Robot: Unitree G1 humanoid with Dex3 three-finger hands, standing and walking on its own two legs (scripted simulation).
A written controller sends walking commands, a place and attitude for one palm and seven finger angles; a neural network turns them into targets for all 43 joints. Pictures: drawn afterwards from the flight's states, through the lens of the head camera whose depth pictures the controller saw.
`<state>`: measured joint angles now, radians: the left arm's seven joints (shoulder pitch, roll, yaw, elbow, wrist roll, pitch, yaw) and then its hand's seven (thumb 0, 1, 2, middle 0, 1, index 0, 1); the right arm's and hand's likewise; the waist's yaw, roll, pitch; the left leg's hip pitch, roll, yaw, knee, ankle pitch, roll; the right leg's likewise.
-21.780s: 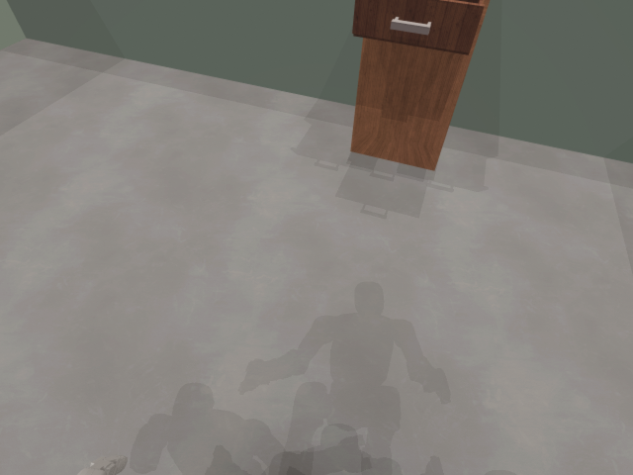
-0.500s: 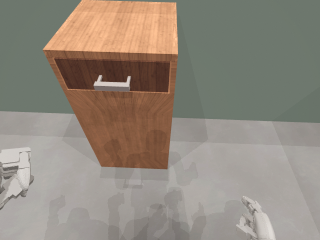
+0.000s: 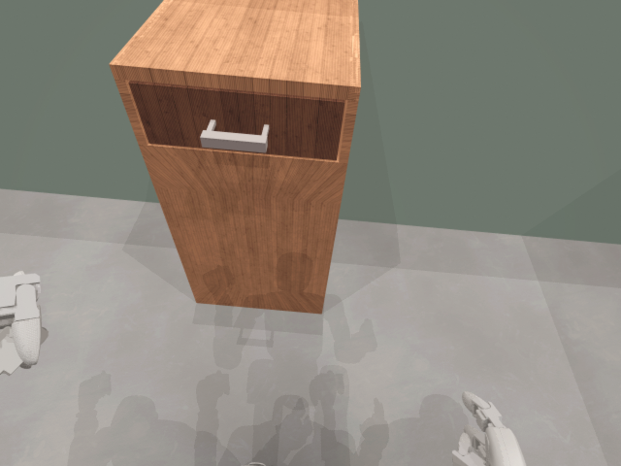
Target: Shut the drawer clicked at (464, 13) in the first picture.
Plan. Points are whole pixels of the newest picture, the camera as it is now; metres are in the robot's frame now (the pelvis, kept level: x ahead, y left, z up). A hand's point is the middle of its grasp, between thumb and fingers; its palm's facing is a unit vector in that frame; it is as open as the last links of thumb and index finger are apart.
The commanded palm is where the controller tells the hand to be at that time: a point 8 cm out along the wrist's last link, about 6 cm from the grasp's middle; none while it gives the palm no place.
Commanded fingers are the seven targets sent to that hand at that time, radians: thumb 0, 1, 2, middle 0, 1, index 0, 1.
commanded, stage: step back with the hand held close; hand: left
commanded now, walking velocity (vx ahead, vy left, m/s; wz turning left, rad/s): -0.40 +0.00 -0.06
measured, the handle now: (236, 134) +0.68 +0.18 +0.02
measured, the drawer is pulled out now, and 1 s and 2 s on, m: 0.00 0.00 0.00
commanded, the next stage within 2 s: stop stepping back and stand still in 0.40 s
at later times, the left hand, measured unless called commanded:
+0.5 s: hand out of the picture +0.11 +0.26 +0.17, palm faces +0.30 -0.85 -0.42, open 3.3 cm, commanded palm +0.04 +0.29 +0.19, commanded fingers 0.00 0.90 0.90 -1.40 -1.60 -1.40 -1.60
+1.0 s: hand out of the picture +0.02 +0.25 +0.18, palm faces +0.24 -0.86 -0.46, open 3.3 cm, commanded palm -0.02 +0.30 +0.19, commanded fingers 0.00 0.90 0.90 -1.40 -1.60 -1.40 -1.60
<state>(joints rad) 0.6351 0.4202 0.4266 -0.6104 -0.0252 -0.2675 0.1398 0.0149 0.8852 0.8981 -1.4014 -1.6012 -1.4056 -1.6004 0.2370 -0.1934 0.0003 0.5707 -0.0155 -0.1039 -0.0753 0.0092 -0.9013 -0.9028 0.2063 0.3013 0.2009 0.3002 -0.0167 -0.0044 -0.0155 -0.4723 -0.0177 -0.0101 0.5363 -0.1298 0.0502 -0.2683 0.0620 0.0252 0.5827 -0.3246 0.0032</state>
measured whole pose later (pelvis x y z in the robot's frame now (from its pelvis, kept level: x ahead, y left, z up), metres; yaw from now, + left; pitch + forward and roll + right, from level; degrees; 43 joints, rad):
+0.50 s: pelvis -0.10 +0.02 +0.01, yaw -3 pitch +4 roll -4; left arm 0.62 0.41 0.39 -0.61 -0.05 -0.26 0.13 0.02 0.89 0.90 -1.40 -1.60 -1.41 -1.60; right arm 0.18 -0.17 0.00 0.59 -0.03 -0.10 -0.05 0.01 -0.90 -0.90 0.21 0.30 0.20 0.30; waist 0.00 0.00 -0.02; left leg -0.45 0.01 -0.01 0.37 0.01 0.07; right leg -0.32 0.09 0.02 0.80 -0.49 0.00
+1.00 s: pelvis -0.18 +0.03 +0.01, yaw -5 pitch -1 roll -1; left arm 0.69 0.42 0.37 -0.64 -0.05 -0.20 0.13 0.02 0.89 0.90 -1.40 -1.60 -1.40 -1.60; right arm 0.26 -0.19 0.02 0.62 -0.02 -0.09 -0.06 0.01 -0.90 -0.90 0.21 0.30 0.20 0.30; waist -0.03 -0.02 -0.03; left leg -0.46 -0.05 0.01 0.70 -0.26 0.00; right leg -0.20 0.04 -0.05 0.48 -0.27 -0.07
